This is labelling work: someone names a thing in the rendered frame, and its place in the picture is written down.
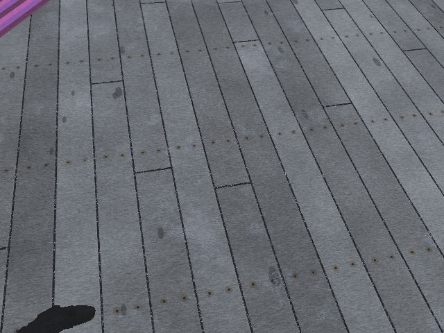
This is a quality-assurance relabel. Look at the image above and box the left robot hand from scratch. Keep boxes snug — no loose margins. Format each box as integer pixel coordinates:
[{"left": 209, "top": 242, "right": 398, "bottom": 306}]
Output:
[{"left": 18, "top": 305, "right": 96, "bottom": 333}]

